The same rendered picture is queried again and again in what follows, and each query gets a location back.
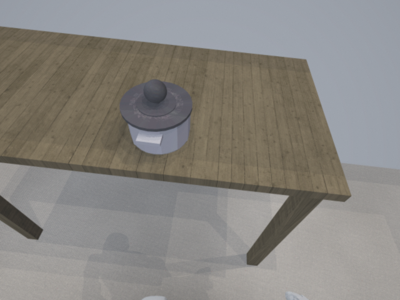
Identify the lid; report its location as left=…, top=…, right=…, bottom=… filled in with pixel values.
left=119, top=81, right=193, bottom=132

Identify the knob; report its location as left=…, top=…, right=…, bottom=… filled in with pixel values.
left=144, top=79, right=167, bottom=103

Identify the pot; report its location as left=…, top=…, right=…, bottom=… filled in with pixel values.
left=128, top=115, right=191, bottom=154

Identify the table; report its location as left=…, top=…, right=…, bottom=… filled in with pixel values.
left=0, top=26, right=351, bottom=266

